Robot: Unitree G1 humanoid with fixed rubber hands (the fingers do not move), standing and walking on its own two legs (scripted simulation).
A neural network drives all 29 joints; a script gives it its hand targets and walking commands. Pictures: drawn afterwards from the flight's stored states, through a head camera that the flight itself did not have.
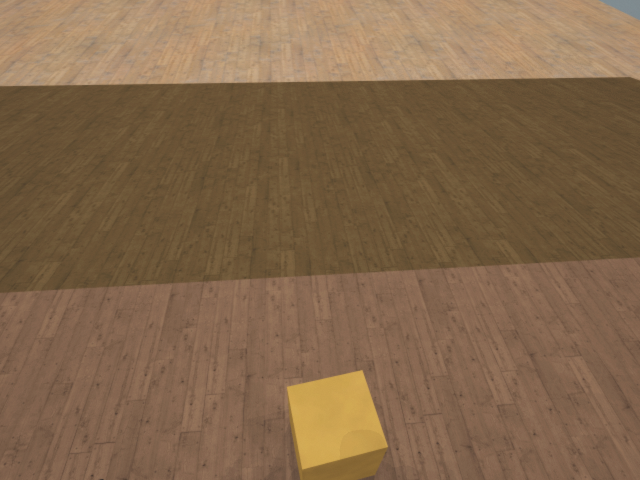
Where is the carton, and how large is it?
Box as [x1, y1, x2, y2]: [287, 370, 387, 479]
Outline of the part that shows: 362,370 287,387 290,424 300,479 357,479 375,473 387,445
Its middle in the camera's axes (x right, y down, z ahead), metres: +0.03 +0.52 +1.07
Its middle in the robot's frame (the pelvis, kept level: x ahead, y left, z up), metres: +0.42 -0.04 -0.66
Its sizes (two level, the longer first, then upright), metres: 0.210 0.200 0.250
